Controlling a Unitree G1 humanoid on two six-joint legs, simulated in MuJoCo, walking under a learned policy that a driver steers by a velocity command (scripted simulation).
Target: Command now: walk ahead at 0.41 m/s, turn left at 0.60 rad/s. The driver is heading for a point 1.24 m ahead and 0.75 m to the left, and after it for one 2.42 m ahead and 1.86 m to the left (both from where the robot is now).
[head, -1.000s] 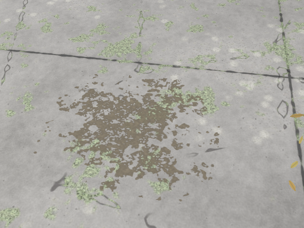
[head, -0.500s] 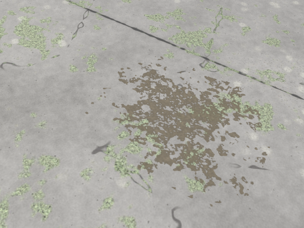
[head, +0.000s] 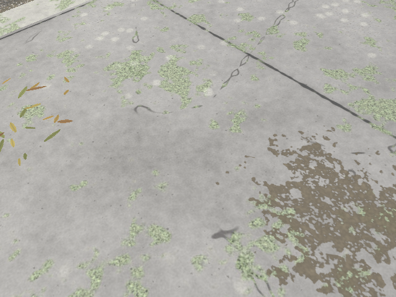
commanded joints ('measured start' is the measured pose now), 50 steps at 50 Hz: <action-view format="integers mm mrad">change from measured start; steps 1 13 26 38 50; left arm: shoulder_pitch -14 29 -195 -114 -248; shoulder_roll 150 234 108 207 150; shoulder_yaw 30 39 -17 29 12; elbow -51 -10 -157 -176 -137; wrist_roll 4 -34 23 16 -1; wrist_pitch -15 14 -21 4 59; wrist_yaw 4 9 -10 -16 -4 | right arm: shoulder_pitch -139 152 -16 304 17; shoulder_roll -33 -164 -133 -95 -33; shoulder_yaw -2 -73 -31 -9 7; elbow -110 -46 -2 43 10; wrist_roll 2 10 -13 -2 -20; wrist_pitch -27 -15 -56 -4 53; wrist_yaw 11 37 -14 -30 -38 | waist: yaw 31 -213 -38 -91 -42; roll -159 -132 -3 -329 -196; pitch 98 -137 32 -374 -104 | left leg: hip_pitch -223 691 324 67 300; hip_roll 51 -80 63 -107 14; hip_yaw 5 149 -117 -125 50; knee -40 -541 -833 155 -277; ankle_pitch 99 118 555 -478 -154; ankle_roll -24 185 268 -17 -37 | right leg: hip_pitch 76 -86 -473 294 -133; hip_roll -243 -225 -60 -490 -261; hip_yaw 145 -149 75 719 193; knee -194 483 494 93 -64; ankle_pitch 126 892 212 693 310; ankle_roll -149 -34 94 -296 -248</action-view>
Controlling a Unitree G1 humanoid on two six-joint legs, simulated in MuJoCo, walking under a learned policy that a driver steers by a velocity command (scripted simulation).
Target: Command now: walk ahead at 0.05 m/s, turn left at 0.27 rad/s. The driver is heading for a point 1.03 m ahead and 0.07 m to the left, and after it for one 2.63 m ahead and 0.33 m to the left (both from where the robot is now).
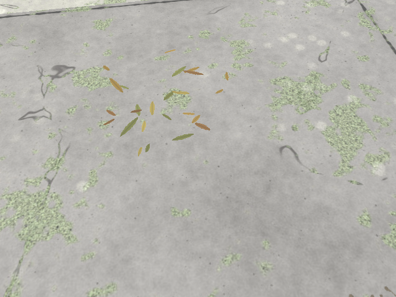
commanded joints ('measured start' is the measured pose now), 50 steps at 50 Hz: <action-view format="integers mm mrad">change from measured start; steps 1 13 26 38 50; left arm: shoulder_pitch -45 24 40 -72 194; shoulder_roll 173 122 112 90 140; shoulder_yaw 46 15 12 14 31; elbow -55 28 127 142 232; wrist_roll -14 7 -7 -40 -22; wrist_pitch -4 -6 -13 -32 -103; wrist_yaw -1 -14 5 11 -31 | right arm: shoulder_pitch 58 -32 7 120 9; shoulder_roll -58 -44 -28 -129 -64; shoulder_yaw -9 15 10 -33 -20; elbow -43 -15 48 149 113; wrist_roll -2 -34 -19 11 35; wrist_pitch -10 -59 -57 -77 -162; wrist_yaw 11 32 23 11 29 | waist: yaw -11 9 -1 -68 33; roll -163 110 -17 161 -103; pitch -199 -70 -115 86 5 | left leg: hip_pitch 134 143 247 229 -365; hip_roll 8 96 39 248 68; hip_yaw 23 -131 -57 -396 -35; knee -148 -605 -517 -766 226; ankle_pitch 57 79 390 -343 115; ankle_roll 21 140 128 311 133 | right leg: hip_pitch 120 139 167 -163 425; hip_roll -252 -54 -68 -8 -303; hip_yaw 221 71 72 30 513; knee -156 2 12 309 -274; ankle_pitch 66 -50 56 -351 -326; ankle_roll -212 75 68 11 -177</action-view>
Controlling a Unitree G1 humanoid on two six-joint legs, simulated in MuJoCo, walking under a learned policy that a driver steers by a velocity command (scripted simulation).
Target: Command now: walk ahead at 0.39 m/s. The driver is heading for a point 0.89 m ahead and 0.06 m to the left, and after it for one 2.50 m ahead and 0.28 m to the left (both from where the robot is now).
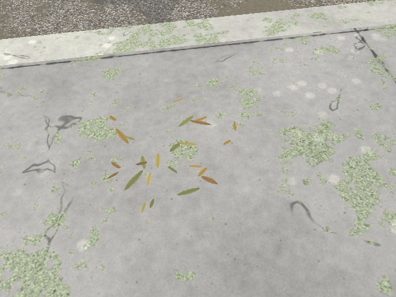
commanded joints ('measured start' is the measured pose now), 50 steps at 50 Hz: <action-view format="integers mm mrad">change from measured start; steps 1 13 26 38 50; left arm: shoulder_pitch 44 200 64 -254 27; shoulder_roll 104 136 111 47 144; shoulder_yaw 8 6 19 -3 35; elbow -36 18 -80 -193 -145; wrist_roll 11 -1 -15 -2 10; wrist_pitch -12 20 -11 10 3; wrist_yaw -1 35 28 12 -3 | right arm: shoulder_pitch -124 -435 -162 16 -36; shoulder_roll -100 -13 -58 -152 -138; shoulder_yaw -26 12 -10 -24 -2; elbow -104 -206 -73 43 12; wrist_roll -7 -9 -42 -16 11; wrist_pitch -45 -40 -54 -47 -66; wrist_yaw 6 52 47 12 21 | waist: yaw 30 77 -11 -80 60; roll -105 -99 23 8 -130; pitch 92 141 -24 70 -133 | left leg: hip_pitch -467 -314 214 179 -417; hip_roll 116 56 236 187 76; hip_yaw -34 79 -252 -20 -37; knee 92 -473 -848 -917 264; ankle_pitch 158 512 253 367 10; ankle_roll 32 -19 205 181 33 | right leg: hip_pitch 266 211 -381 -377 342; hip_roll -292 -226 -155 -123 -333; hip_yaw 412 115 152 67 520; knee -354 -418 708 96 -236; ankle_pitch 7 391 23 430 39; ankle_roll -136 -120 4 75 -181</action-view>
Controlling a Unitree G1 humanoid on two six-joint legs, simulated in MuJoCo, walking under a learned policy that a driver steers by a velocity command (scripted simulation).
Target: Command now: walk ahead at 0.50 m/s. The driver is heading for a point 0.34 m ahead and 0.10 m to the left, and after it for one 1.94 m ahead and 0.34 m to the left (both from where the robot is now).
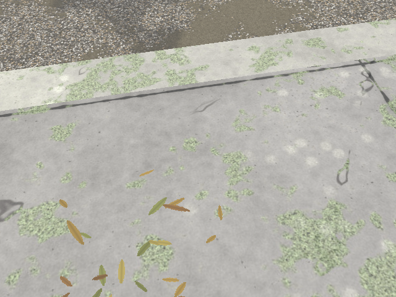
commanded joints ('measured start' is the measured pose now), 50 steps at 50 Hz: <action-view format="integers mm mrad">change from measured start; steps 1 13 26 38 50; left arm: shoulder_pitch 138 212 224 -92 308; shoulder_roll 129 155 102 73 229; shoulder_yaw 33 41 10 19 80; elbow -9 69 4 -122 -40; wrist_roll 10 10 0 18 -3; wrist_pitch -4 -11 -24 -17 -34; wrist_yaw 4 35 35 38 10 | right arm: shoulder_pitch -77 -279 101 -38 178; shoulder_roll -121 -27 -219 -155 -66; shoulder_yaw -24 -8 -91 -72 -22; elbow -92 -153 -160 -213 -198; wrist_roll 2 -9 2 -5 10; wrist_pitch -41 3 12 11 6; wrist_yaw -5 10 27 -21 -18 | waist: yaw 77 78 -86 -19 99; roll -72 -71 162 43 -291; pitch -98 21 -393 -23 -351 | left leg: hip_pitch -464 -398 677 -45 -476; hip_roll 107 113 337 75 -73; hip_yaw -32 21 -784 -192 -142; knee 165 -381 -745 -842 195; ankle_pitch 111 568 77 453 -122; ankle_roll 21 -24 376 198 0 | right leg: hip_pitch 450 335 -317 -85 808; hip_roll -282 -196 45 -40 -414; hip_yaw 415 36 124 82 838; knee -311 -474 837 82 -243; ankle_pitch -8 175 -418 205 -273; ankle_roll -176 -128 60 117 -263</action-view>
